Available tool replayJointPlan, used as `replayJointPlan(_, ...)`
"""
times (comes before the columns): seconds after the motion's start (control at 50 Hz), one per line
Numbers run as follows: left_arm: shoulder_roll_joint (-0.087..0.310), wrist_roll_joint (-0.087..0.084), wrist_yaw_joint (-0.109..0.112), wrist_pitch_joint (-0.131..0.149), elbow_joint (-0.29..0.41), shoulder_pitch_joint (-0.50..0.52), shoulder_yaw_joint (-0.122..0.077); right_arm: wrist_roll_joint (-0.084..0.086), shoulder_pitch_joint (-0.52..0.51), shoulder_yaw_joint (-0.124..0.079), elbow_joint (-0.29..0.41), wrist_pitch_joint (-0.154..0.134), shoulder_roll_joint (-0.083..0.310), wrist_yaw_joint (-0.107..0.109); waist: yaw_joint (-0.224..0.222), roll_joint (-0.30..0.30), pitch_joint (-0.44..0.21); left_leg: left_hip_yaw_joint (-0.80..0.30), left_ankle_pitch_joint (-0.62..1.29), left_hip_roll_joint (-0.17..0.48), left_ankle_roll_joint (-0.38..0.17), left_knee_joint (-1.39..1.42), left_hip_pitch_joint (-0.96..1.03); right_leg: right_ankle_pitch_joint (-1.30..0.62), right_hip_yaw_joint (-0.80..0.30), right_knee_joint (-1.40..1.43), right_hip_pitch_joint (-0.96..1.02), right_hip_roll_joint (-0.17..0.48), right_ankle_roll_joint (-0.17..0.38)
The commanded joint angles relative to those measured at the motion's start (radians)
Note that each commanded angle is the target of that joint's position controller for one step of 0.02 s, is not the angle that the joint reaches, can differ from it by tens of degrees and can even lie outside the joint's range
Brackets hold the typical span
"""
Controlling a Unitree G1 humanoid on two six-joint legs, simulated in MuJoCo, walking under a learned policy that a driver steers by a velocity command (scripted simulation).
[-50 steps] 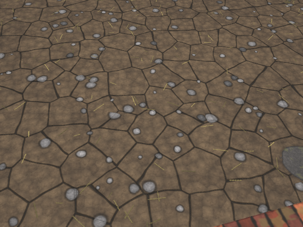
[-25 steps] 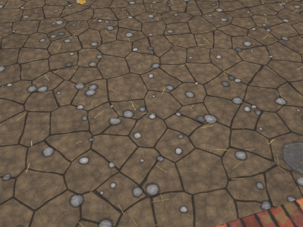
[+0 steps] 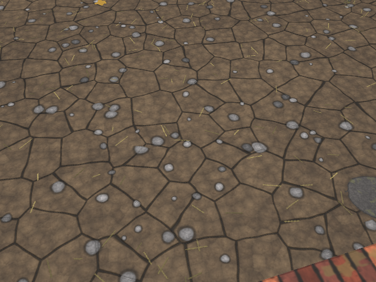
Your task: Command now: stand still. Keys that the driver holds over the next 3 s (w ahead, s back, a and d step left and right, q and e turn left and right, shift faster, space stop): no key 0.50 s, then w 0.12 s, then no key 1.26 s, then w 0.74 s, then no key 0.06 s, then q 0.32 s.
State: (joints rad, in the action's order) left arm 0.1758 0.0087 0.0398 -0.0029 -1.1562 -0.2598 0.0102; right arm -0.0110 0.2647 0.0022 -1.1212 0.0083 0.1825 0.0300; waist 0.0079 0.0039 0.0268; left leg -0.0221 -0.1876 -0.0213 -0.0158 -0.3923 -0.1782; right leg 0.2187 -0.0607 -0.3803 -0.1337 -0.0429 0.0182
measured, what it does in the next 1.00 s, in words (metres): shifts its weight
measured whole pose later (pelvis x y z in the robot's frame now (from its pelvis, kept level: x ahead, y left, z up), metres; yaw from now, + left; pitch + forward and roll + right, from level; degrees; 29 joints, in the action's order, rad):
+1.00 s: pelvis +0.07 -0.01 -0.01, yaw +0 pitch -1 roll +0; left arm 0.13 0.01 0.06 0.02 -1.12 -0.31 0.01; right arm 0.00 0.27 -0.01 -1.12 -0.01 0.15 0.05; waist 0.00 0.01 0.04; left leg -0.03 -0.33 -0.02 -0.01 -0.47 -0.12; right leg 0.35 -0.06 -0.44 -0.07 -0.05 0.04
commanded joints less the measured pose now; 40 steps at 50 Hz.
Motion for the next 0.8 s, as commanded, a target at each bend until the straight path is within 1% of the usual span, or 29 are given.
replayJointPlan(0.02,0.084,0.0,0.003,0.005,0.008,-0.053,-0.011,0.0,0.048,-0.011,0.009,-0.006,0.085,0.004,-0.001,-0.006,0.042,-0.092,0.014,0.092,-0.026,0.069,-0.002,-0.048,-0.087,0.078,-0.07,0.1,0.031)
replayJointPlan(0.24,0.062,0.0,0.006,0.007,-0.001,-0.086,-0.007,0.0,0.07,-0.008,-0.009,-0.009,0.063,0.008,-0.002,-0.003,0.043,-0.09,0.038,0.093,-0.028,0.06,-0.003,-0.074,-0.081,0.064,-0.067,0.099,0.03)
replayJointPlan(0.5,0.044,0.0,0.01,0.009,-0.005,-0.112,-0.007,0.001,0.088,-0.008,-0.019,-0.011,0.047,0.012,-0.002,-0.003,0.045,-0.088,0.068,0.093,-0.03,0.052,0.003,-0.1,-0.076,0.052,-0.061,0.1,0.028)
replayJointPlan(0.52,0.038,0.002,0.009,0.008,-0.008,-0.122,-0.006,0.0,0.095,-0.007,-0.022,-0.011,0.043,0.011,-0.003,-0.002,0.024,-0.086,-0.011,0.086,-0.032,0.061,0.011,-0.026,-0.073,0.061,-0.055,0.092,0.03)
replayJointPlan(0.54,0.046,0.004,0.009,0.006,-0.006,-0.125,-0.01,-0.002,0.094,-0.012,-0.02,-0.008,0.053,0.011,-0.003,0.0,0.035,-0.084,-0.114,0.072,-0.037,0.058,0.0,0.072,-0.067,0.055,-0.068,0.076,0.037)
replayJointPlan(0.56,0.06,0.006,0.008,0.003,0.0,-0.127,-0.017,-0.003,0.094,-0.02,-0.014,-0.004,0.07,0.01,-0.004,0.003,0.046,-0.082,-0.259,0.055,-0.053,0.042,-0.023,0.215,-0.06,0.032,-0.092,0.057,0.052)
replayJointPlan(0.58,0.068,0.009,0.005,-0.001,0.011,-0.125,-0.022,-0.005,0.095,-0.027,-0.005,0.001,0.08,0.007,-0.003,0.005,0.073,-0.091,-0.409,0.047,-0.072,0.031,-0.059,0.36,-0.065,0.012,-0.134,0.045,0.07)
replayJointPlan(0.6,0.066,0.013,0.001,-0.003,0.024,-0.122,-0.024,-0.007,0.097,-0.03,0.004,0.004,0.08,0.003,-0.001,0.009,0.116,-0.115,-0.506,0.053,-0.09,0.03,-0.096,0.451,-0.077,0.0,-0.183,0.044,0.085)
replayJointPlan(0.62,0.055,0.015,-0.002,0.0,0.036,-0.116,-0.024,-0.007,0.107,-0.03,0.011,0.002,0.072,0.001,0.004,0.014,0.147,-0.146,-0.551,0.067,-0.106,0.03,-0.109,0.484,-0.09,-0.02,-0.223,0.047,0.094)
replayJointPlan(0.64,0.029,0.013,-0.001,0.007,0.047,-0.102,-0.018,-0.005,0.11,-0.027,0.014,-0.003,0.054,0.004,0.009,0.02,0.17,-0.169,-0.48,0.083,-0.114,0.038,-0.101,0.391,-0.081,-0.039,-0.244,0.044,0.09)
replayJointPlan(0.66,0.007,0.013,0.001,0.017,0.052,-0.096,-0.013,-0.005,0.114,-0.026,0.014,-0.01,0.045,0.006,0.012,0.031,0.157,-0.192,-0.374,0.1,-0.12,0.052,-0.073,0.261,-0.06,-0.062,-0.237,0.034,0.081)
replayJointPlan(0.68,-0.001,0.013,0.0,0.026,0.053,-0.104,-0.011,-0.006,0.117,-0.029,0.014,-0.016,0.053,0.008,0.008,0.047,0.126,-0.211,-0.275,0.116,-0.124,0.063,-0.05,0.153,-0.04,-0.087,-0.212,0.02,0.074)
replayJointPlan(0.7,0.005,0.014,0.0,0.033,0.053,-0.123,-0.011,-0.007,0.117,-0.031,0.017,-0.021,0.068,0.008,0.0,0.052,0.094,-0.216,-0.185,0.125,-0.125,0.062,-0.043,0.095,-0.036,-0.092,-0.178,0.018,0.072)
replayJointPlan(0.72,0.014,0.016,-0.001,0.04,0.049,-0.158,-0.011,-0.01,0.111,-0.031,0.017,-0.026,0.074,0.007,-0.015,0.066,0.092,-0.201,-0.076,0.127,-0.12,0.028,-0.058,0.047,-0.044,-0.08,-0.139,0.03,0.071)
replayJointPlan(0.74,0.026,0.013,0.002,0.044,0.038,-0.17,-0.014,-0.009,0.103,-0.026,0.017,-0.031,0.051,0.008,-0.017,0.016,0.098,-0.139,0.063,0.097,-0.098,-0.022,-0.056,-0.059,-0.065,-0.064,-0.096,0.053,0.066)
replayJointPlan(0.76,0.035,0.008,0.007,0.046,0.03,-0.179,-0.016,-0.006,0.101,-0.024,0.016,-0.034,0.039,0.011,-0.015,-0.022,0.093,-0.083,0.172,0.067,-0.072,-0.073,-0.049,-0.2,-0.089,-0.045,-0.055,0.08,0.062)
replayJointPlan(0.78,0.045,0.003,0.012,0.046,0.027,-0.183,-0.018,-0.002,0.105,-0.023,0.016,-0.035,0.036,0.015,-0.011,-0.041,0.067,-0.059,0.219,0.057,-0.051,-0.092,-0.036,-0.34,-0.104,-0.043,-0.012,0.104,0.061)
replayJointPlan(0.8,0.05,0.004,0.016,0.045,0.027,-0.189,-0.019,0.003,0.117,-0.024,0.013,-0.034,0.04,0.018,-0.009,-0.044,0.037,-0.054,0.252,0.06,-0.041,-0.099,-0.016,-0.467,-0.107,-0.053,0.028,0.121,0.062)
Next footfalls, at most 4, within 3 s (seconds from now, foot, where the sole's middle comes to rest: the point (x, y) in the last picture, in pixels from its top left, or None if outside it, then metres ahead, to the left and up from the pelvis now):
2.64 right None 0.43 -0.03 -0.78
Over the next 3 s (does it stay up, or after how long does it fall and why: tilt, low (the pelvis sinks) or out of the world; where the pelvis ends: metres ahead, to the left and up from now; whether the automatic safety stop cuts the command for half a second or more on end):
stays up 0.42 0.02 0.00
